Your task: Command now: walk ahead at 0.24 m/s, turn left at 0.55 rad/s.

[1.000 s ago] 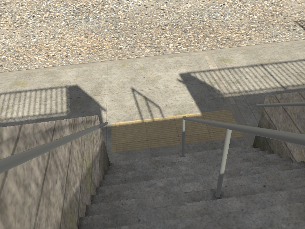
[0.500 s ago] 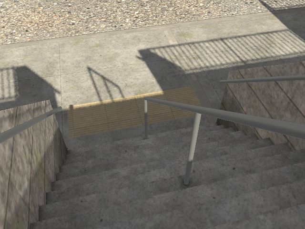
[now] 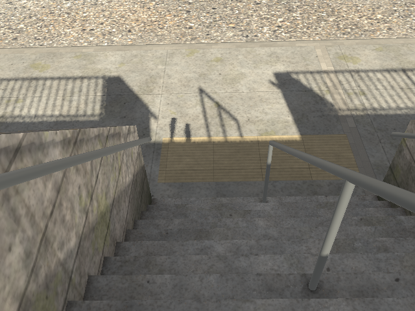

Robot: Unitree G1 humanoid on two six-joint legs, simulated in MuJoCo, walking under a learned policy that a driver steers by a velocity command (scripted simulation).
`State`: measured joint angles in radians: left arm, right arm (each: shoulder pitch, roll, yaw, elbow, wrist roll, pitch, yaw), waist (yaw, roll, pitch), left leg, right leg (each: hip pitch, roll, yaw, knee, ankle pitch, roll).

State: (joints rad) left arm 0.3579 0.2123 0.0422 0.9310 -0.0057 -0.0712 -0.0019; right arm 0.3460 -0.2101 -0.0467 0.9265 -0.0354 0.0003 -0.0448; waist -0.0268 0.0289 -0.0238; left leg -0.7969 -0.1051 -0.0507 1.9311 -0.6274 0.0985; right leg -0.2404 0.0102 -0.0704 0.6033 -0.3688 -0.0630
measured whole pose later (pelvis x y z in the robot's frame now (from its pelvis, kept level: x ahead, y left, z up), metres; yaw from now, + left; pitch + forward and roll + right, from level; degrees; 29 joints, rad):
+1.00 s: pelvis +0.21 +0.03 -0.19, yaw +17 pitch -3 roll +0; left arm 0.32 0.21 -0.03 0.92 0.02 0.03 -0.01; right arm 0.36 -0.21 0.03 0.89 0.01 0.03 -0.01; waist -0.02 -0.01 -0.05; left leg -0.26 -0.04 -0.01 0.53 -0.22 0.03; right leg -0.16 0.03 0.04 0.54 -0.33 -0.02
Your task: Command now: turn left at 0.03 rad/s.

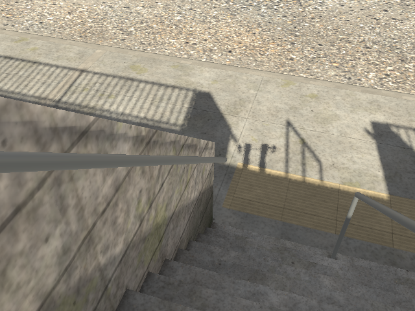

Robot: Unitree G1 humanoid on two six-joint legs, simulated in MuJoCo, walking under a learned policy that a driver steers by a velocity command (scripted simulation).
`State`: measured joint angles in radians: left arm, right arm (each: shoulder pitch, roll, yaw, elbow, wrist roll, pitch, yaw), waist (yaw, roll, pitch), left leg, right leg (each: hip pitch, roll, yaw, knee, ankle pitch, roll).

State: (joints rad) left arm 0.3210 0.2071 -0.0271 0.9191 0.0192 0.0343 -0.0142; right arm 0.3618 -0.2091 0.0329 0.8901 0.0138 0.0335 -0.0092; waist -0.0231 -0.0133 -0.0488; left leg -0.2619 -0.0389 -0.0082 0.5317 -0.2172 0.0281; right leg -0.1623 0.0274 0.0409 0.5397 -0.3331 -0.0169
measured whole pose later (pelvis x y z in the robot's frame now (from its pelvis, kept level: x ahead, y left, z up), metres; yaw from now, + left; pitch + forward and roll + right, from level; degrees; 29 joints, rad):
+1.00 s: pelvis +0.04 -0.02 +0.01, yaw -2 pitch -1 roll +0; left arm 0.29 0.18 0.00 1.05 0.03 0.01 -0.01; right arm 0.24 -0.19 0.00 1.09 0.00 0.04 0.00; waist 0.01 0.01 0.00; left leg -0.15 0.01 0.00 0.37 -0.20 0.01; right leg -0.04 0.06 0.06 0.34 -0.27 -0.06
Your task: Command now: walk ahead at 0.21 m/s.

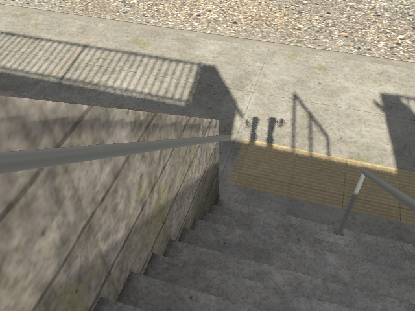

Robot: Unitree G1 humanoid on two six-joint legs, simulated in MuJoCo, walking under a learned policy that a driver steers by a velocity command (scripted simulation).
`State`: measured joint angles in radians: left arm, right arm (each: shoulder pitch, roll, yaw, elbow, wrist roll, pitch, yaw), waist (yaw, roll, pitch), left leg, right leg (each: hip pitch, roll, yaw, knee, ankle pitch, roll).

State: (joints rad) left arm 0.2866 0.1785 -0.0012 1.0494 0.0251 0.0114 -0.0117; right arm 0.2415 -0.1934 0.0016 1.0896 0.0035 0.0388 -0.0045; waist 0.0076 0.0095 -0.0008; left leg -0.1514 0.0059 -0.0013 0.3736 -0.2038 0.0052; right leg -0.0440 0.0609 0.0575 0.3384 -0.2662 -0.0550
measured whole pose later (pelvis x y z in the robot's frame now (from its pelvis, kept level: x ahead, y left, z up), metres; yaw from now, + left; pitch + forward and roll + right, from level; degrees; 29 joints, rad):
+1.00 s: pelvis +0.33 -0.03 -0.30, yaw +1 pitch -3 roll -1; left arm 0.57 0.16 -0.02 1.10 0.01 -0.07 0.01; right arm 0.14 -0.19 -0.03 0.99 -0.03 0.01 0.02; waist 0.05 0.05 -0.02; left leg -0.71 0.02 -0.07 0.81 0.50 0.03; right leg -0.18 0.07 -0.10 1.05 -0.81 -0.10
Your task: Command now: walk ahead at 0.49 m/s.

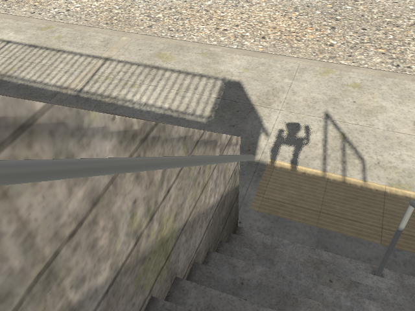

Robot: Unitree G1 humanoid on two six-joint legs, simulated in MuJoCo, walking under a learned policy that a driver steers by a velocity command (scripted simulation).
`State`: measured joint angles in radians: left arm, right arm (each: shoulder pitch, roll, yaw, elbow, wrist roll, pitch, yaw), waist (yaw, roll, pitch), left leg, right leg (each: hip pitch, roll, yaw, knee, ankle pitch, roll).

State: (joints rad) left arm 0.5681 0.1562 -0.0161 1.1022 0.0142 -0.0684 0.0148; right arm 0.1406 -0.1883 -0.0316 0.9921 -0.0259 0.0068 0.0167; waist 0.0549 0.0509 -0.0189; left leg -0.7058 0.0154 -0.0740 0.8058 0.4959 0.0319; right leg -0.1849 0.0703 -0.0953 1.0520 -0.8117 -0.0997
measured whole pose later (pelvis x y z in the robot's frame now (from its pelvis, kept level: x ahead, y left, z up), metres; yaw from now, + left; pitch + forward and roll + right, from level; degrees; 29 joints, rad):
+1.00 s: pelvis +0.52 -0.03 -0.42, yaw -23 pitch -1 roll +1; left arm 0.50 0.16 0.00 0.97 0.00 -0.05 0.02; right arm 0.16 -0.21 -0.04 0.87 -0.04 -0.04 0.00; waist 0.07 0.06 -0.07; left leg -0.54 -0.02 -0.05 0.67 0.48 0.00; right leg -0.28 0.19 0.16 1.18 -0.85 -0.12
